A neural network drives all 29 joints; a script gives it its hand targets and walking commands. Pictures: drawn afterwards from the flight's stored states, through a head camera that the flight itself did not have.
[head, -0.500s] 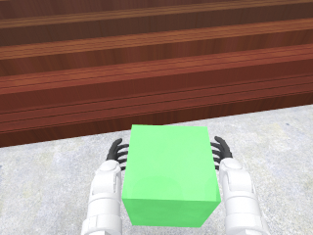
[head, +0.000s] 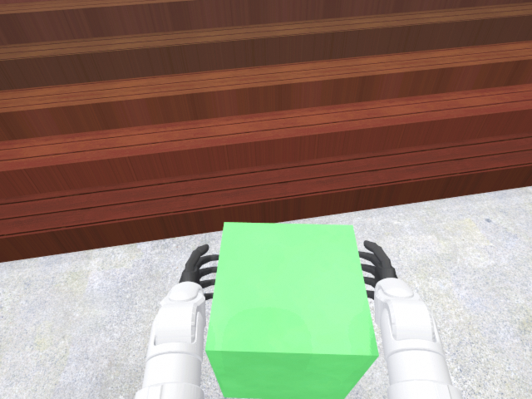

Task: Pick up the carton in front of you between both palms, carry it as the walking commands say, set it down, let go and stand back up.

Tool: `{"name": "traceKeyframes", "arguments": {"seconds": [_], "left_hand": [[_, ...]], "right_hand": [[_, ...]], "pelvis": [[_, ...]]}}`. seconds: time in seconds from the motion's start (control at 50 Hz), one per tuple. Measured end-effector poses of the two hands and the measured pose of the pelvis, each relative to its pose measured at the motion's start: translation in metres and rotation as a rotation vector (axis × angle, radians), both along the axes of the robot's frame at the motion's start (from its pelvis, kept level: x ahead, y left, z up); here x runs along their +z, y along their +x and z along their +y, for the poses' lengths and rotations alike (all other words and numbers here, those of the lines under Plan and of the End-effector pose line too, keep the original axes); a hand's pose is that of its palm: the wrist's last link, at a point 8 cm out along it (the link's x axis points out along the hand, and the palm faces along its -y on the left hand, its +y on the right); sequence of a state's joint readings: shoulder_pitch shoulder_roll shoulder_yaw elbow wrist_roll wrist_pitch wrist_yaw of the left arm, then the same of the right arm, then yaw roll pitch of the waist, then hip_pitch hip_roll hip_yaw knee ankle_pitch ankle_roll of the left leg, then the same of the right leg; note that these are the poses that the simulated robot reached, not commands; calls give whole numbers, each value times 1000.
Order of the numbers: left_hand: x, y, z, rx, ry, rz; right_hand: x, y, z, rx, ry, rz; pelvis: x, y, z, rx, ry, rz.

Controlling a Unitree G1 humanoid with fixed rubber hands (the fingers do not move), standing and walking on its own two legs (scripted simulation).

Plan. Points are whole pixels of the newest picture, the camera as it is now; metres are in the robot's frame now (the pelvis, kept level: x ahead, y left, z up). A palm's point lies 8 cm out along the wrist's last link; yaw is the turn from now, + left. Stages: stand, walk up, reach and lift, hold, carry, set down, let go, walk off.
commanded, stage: reach and lift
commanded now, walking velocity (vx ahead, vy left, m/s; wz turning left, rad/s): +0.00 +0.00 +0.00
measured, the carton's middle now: (285, 315) +0.28 +0.00 -0.04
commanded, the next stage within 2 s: hold in 0.14 s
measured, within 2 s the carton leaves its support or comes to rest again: neither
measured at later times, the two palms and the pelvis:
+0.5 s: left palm (187, 294) +0.27 +0.15 +0.05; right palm (390, 290) +0.27 -0.15 +0.05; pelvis -0.01 +0.00 +0.00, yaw +0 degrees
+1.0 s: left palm (188, 290) +0.28 +0.15 +0.05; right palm (389, 286) +0.28 -0.15 +0.05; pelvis -0.01 +0.00 +0.00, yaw +0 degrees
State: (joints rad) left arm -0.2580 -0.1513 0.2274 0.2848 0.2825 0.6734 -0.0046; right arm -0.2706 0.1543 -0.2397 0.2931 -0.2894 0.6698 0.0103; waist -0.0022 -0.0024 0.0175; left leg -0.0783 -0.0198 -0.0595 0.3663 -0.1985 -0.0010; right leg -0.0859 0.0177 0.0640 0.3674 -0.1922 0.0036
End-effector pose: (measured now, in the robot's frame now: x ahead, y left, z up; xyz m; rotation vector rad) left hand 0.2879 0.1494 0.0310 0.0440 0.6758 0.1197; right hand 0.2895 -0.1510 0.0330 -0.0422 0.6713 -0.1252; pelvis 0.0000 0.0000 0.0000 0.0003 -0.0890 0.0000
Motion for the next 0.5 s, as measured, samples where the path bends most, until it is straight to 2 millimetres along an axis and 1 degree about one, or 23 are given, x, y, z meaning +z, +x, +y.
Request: {"name": "traceKeyframes", "arguments": {"seconds": [0.16,0.32,0.5], "left_hand": [[4,-3,0,3,-1,-4],[19,-10,0,4,-2,-33],[17,-16,0,8,-11,-11]], "right_hand": [[4,-2,0,1,1,-4],[19,-9,0,1,4,-34],[17,-15,0,-7,14,-12]], "pelvis": [[0,-1,-1,0,0,-13],[1,-3,-1,2,0,-38],[-1,-13,-1,3,0,-58]]}}
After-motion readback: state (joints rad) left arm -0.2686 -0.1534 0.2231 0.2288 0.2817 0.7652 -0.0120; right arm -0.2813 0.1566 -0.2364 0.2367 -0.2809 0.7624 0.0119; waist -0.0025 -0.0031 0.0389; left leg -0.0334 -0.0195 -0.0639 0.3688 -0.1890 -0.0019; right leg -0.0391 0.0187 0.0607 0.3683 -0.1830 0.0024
